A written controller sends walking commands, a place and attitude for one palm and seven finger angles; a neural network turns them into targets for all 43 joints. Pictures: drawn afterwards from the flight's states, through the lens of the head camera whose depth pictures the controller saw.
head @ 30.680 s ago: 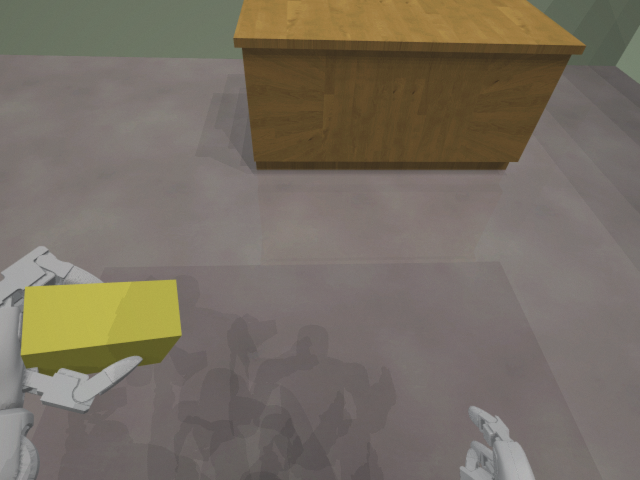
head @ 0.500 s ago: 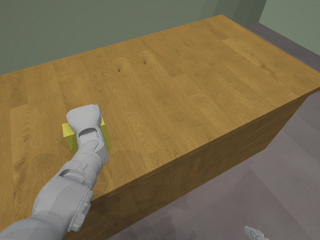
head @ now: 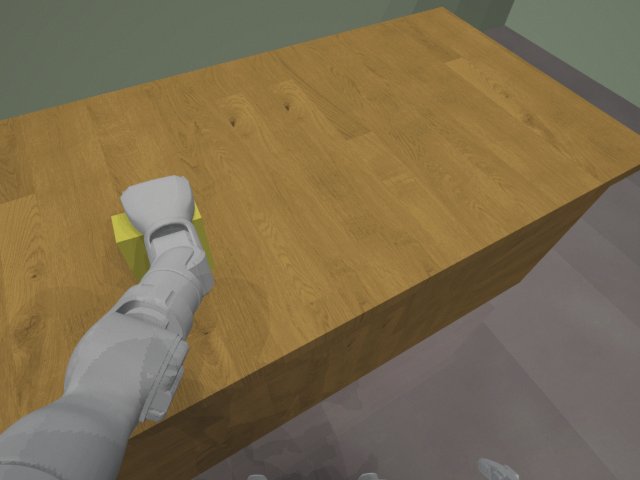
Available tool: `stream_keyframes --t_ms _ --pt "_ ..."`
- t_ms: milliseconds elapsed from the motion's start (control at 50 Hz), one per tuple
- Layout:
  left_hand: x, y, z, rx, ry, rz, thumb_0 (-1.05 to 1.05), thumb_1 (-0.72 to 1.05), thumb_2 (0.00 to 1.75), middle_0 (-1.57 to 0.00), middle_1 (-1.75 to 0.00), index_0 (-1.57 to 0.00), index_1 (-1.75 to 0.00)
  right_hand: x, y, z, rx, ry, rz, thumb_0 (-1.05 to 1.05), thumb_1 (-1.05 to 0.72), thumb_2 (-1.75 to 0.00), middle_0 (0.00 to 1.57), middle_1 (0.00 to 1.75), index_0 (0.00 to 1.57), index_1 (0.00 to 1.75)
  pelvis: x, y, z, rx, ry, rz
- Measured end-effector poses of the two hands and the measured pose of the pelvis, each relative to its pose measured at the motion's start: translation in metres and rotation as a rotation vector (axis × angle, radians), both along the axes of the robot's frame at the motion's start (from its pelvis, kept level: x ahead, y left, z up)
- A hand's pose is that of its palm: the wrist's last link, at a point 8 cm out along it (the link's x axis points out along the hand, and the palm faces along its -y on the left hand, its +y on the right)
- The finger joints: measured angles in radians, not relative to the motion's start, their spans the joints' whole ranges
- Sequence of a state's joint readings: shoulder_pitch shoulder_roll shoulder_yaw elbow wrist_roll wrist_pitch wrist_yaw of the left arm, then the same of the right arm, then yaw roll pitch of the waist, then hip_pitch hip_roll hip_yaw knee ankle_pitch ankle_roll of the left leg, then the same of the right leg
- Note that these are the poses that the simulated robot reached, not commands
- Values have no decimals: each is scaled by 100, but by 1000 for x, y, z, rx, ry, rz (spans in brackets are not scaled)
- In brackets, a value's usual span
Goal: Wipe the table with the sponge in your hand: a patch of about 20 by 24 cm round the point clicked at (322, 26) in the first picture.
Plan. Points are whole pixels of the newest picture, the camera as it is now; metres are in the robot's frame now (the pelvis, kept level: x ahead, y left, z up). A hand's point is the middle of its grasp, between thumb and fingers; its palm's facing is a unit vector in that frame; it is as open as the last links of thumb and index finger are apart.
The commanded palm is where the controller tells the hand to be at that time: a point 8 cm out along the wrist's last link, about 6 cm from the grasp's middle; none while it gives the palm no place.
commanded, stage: wipe forward along the third lane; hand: left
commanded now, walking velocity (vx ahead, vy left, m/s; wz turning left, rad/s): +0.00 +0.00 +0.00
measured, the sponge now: (170, 252) +0.44 +0.21 -0.02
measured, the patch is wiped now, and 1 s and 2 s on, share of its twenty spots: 1.00 1.00 1.00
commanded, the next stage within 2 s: wipe back along the third lane in 0.02 s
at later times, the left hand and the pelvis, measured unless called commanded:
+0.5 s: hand (167, 228) +0.46 +0.21 +0.02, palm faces -0.06 +0.01 -1.00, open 9.8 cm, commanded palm +0.42 +0.18 +0.05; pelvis +0.02 +0.01 +0.01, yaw -1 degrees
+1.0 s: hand (180, 256) +0.41 +0.18 +0.02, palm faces -0.06 -0.01 -1.00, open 9.8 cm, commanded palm +0.36 +0.16 +0.05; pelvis +0.04 +0.00 +0.02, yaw +1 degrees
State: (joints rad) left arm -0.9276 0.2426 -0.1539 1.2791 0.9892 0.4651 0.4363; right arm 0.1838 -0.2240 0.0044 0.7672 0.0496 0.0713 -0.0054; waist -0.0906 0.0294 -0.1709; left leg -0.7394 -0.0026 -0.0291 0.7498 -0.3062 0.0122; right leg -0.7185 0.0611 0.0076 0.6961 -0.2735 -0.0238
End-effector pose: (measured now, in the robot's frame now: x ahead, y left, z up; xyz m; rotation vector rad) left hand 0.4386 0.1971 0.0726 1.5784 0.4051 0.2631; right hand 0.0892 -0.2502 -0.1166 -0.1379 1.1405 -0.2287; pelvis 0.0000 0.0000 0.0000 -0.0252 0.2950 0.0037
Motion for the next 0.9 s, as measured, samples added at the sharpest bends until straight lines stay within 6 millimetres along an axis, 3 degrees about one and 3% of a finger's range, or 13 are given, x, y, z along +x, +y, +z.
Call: stream_keyframes --t_ms 260,400,520,760,900 --pt "17 8 -2 3 -1 4 1 -51 110 -79 -136 -78 -139 -32 1 -4 -7 77 -39 1 -90 -90 20 30 20 30 4 9 -3 -9 34 -14" --pt "9 8 -3 -7 -30 -14 0 -49 110 -75 -140 -75 -143 -28 7 0 16 90 -41 1 -90 -90 20 30 20 30 13 11 1 -11 13 -17" --pt "-1 4 -2 -6 -32 -20 0 -48 110 -73 -143 -72 -145 4 15 4 42 47 -8 1 -90 -90 20 30 20 30 22 13 6 -12 -12 -10" --pt "-22 -8 -1 -20 -35 -35 -1 -47 110 -72 -144 -71 -146 98 35 22 86 -101 108 1 -90 -90 20 30 20 30 37 12 13 -6 -59 8" --pt "-37 -15 -1 -25 -42 -32 0 -47 110 -72 -144 -71 -146 132 40 35 100 -150 159 1 -90 -90 20 30 20 30 42 8 16 -2 -90 17"
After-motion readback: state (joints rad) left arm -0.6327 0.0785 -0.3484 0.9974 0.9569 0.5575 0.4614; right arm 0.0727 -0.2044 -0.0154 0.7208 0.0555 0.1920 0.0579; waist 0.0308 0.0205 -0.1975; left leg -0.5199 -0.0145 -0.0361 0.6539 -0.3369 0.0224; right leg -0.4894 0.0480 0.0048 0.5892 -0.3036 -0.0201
